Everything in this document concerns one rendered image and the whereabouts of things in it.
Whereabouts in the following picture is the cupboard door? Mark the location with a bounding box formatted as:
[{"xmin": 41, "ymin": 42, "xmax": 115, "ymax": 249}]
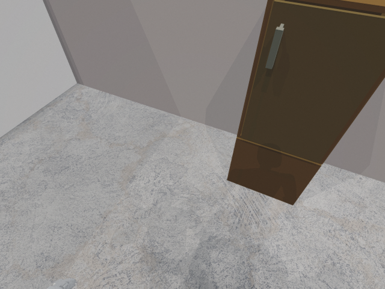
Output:
[{"xmin": 241, "ymin": 0, "xmax": 385, "ymax": 163}]

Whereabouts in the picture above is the handle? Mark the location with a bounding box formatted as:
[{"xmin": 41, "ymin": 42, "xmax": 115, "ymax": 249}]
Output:
[{"xmin": 265, "ymin": 23, "xmax": 284, "ymax": 69}]

